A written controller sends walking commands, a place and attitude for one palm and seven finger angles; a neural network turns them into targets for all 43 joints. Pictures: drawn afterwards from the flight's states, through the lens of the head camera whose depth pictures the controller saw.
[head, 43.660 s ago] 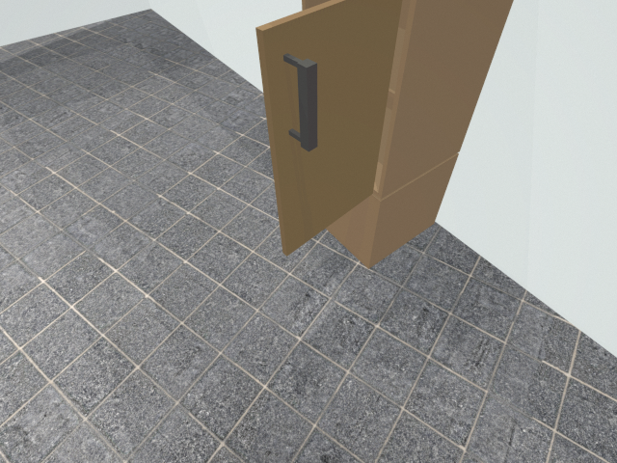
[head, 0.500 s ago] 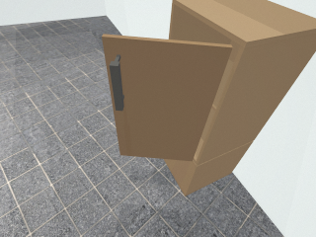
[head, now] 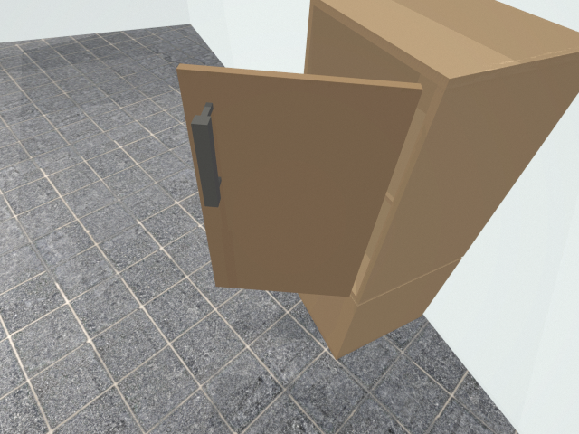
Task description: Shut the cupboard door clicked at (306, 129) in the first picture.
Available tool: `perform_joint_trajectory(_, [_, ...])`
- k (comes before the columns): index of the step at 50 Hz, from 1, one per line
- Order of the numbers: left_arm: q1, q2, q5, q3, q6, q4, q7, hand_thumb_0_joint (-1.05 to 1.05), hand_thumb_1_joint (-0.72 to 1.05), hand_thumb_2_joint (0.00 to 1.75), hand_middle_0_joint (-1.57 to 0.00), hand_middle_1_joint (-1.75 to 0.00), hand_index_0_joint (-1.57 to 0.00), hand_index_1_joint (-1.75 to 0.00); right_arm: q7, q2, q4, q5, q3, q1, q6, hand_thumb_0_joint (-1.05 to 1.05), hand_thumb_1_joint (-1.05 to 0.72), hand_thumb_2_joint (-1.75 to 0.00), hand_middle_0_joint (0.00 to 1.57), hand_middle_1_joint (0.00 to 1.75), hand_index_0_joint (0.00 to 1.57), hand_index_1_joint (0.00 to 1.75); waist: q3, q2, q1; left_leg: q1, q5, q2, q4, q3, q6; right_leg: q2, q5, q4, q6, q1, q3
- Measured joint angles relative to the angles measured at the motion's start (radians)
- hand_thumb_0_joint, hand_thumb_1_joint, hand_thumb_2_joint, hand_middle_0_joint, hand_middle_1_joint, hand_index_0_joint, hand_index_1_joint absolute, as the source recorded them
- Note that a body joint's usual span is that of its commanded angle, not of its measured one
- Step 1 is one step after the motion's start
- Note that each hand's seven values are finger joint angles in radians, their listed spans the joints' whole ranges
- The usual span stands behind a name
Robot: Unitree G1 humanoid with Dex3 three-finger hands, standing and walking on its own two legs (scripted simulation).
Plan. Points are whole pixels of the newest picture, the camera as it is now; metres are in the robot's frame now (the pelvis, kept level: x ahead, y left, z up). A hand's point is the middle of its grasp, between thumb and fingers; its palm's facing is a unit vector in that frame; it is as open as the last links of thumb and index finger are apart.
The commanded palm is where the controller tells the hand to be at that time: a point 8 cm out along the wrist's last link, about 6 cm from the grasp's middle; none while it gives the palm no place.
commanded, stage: look again from close up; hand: left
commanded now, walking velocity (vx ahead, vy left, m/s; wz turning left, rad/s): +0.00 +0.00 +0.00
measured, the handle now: (210, 157) +0.51 +0.17 +0.11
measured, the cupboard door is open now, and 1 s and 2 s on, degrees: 60 60 60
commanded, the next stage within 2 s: shuffle to correct the standing spot in 0.18 s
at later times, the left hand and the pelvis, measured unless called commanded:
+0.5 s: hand out of the picture -0.02 +0.15 -0.18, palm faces +0.04 -0.99 -0.14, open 7.3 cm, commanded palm none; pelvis +0.02 +0.00 +0.00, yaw +0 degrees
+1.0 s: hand out of the picture +0.03 +0.14 -0.19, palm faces +0.04 -0.98 -0.17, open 7.3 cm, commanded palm none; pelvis +0.03 -0.02 -0.01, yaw -1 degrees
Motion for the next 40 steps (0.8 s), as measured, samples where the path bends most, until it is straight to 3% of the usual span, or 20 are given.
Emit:
perform_joint_trajectory(18, [0.022,-0.008,0.001,0.003,0.004,0.011,-0.003,0.01,0.91,0.9,-0.2,-0.3,-0.2,-0.3,-0.001,0.005,0.005,-0.002,-0.002,0.002,0.001,0.01,-0.91,-0.9,0.2,0.29,0.2,0.3,0.004,-0.001,0.002,0.011,-0.006,-0.003,-0.008,0.002,0.002,-0.002,-0.005,-0.007,0.002,0.01,0.003])
perform_joint_trajectory(24, [0.057,-0.006,0.014,0.018,0.015,0.014,-0.014,0.01,0.91,0.9,-0.2,-0.3,-0.2,-0.3,0.002,0.013,0.004,-0.008,-0.013,0.03,0.01,0.0,-0.91,-0.9,0.2,0.29,0.2,0.3,-0.025,-0.006,0.004,0.009,-0.044,-0.002,0.024,0.006,0.002,-0.004,-0.077,0.054,-0.02,-0.006,0.004])
perform_joint_trajectory(40, [0.054,-0.045,-0.004,0.005,-0.012,0.004,0.007,0.01,0.91,0.9,-0.2,-0.3,-0.2,-0.3,-0.026,0.006,-0.001,0.005,-0.01,-0.001,0.002,0.02,-0.93,-0.9,0.2,0.29,0.2,0.3,0.009,0.007,0.013,0.025,-0.087,0.03,0.036,-0.004,-0.04,0.026,-0.087,0.04,-0.034,0.02,-0.007])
